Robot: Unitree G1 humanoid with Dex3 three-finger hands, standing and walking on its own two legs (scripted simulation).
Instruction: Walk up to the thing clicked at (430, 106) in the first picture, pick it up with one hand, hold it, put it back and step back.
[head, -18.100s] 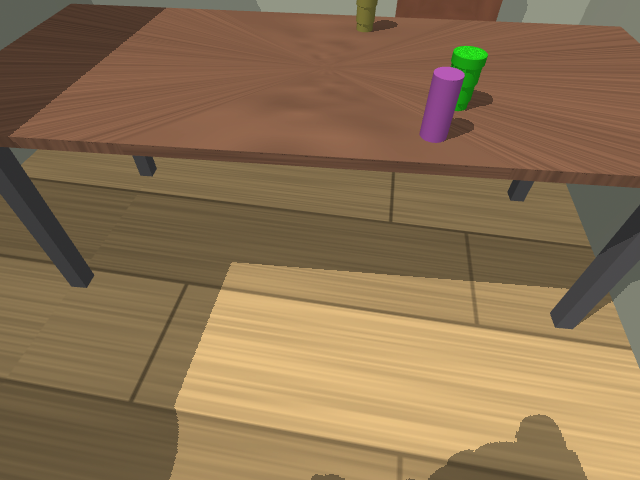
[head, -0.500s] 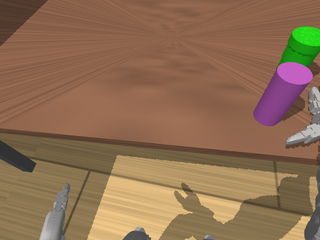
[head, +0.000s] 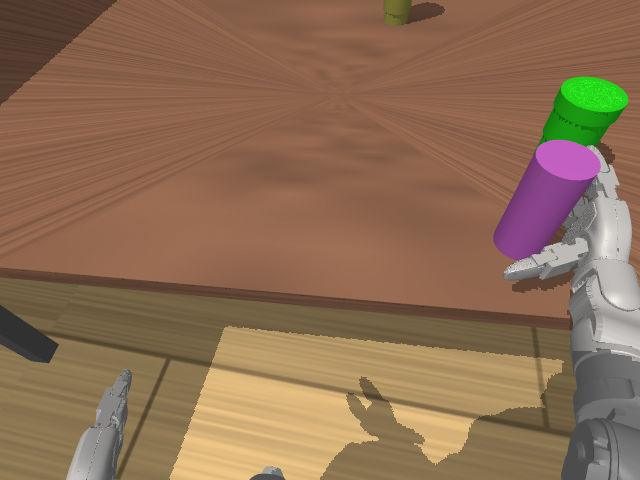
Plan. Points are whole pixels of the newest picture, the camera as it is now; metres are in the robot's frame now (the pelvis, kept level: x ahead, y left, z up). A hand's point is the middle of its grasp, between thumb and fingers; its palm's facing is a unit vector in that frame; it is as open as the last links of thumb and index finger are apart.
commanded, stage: close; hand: right
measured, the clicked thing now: (539, 205) +0.46 -0.22 +0.09
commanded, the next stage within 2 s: settle in 0.84 s
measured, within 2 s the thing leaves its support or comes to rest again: leaves its support in 1.20 s
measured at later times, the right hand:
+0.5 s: hand (537, 203) +0.47 -0.22 +0.08, palm faces +0.17 +0.98 +0.01, open 15.6 cm
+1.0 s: hand (538, 215) +0.46 -0.23 +0.07, palm faces +0.18 +0.98 +0.00, open 9.2 cm
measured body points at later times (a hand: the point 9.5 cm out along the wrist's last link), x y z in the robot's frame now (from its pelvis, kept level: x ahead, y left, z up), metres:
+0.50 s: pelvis +0.01 +0.00 +0.00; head +0.09 -0.01 +0.44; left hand +0.15 +0.27 -0.03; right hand +0.45 -0.28 +0.08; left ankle +0.03 +0.15 -0.68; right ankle +0.01 -0.13 -0.68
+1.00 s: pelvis +0.00 +0.00 +0.00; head +0.08 -0.02 +0.44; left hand +0.14 +0.27 -0.03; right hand +0.44 -0.28 +0.08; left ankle +0.03 +0.15 -0.68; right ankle +0.01 -0.13 -0.68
